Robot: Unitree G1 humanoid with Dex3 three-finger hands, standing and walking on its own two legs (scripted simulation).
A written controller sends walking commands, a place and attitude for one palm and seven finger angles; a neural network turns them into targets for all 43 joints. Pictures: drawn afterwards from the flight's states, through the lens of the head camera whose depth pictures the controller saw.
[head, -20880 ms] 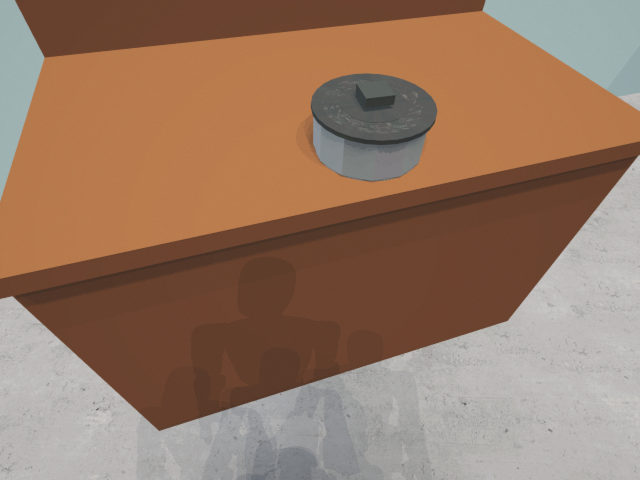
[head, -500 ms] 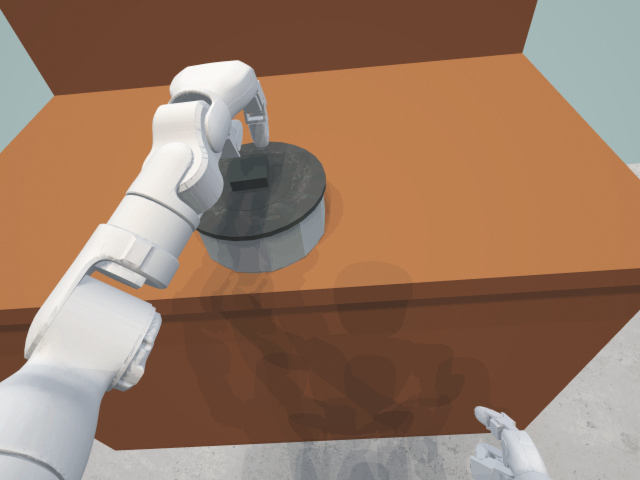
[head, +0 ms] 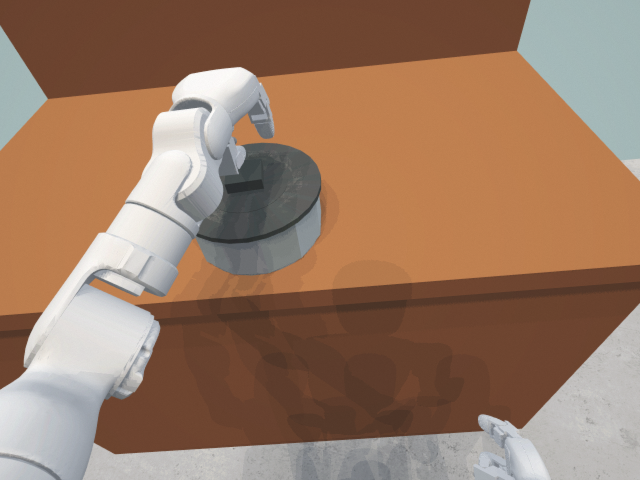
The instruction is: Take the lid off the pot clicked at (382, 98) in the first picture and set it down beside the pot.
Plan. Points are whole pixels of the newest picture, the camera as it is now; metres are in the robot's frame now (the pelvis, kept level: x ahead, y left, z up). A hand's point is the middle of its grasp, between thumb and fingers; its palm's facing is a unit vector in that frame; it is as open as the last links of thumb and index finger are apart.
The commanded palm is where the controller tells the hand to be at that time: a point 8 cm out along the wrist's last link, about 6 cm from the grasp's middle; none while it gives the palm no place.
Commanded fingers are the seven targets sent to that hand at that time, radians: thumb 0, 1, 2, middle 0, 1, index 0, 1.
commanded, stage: raise the empty hand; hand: left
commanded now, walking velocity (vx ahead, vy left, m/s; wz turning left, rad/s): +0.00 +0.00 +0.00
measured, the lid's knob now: (244, 175) +0.48 +0.11 +0.15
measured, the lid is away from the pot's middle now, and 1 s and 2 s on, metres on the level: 0.00 0.00 0.00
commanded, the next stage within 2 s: draw the hand back to the body in 0.80 s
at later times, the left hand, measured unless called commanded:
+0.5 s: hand (212, 125) +0.44 +0.12 +0.25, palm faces -0.02 -0.05 -1.00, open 9.8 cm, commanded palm +0.41 +0.12 +0.31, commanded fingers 0.00 -0.32 1.55 -0.82 -0.14 -0.86 -0.16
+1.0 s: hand (207, 88) +0.45 +0.11 +0.29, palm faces +0.03 -0.07 -1.00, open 9.8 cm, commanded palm +0.41 +0.13 +0.33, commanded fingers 0.00 -0.32 1.55 -0.82 -0.14 -0.86 -0.16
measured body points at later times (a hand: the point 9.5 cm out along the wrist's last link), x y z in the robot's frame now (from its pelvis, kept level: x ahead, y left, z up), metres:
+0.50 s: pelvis -0.01 +0.00 +0.00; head -0.01 -0.04 +0.45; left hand +0.43 +0.12 +0.31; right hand +0.18 -0.23 -0.11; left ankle -0.02 +0.11 -0.74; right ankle +0.01 -0.12 -0.74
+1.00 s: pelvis +0.00 +0.00 +0.00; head +0.00 -0.04 +0.45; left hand +0.45 +0.12 +0.34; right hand +0.16 -0.24 -0.12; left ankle -0.02 +0.11 -0.74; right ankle +0.01 -0.12 -0.74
